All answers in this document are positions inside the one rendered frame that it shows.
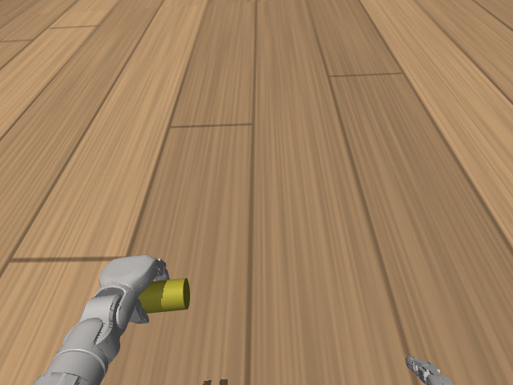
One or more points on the left robot hand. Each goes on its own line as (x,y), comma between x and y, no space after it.
(136,272)

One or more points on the left robot arm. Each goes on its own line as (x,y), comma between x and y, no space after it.
(94,341)

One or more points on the right robot hand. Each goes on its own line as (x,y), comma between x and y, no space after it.
(427,372)

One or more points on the can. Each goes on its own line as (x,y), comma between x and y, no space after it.
(166,295)

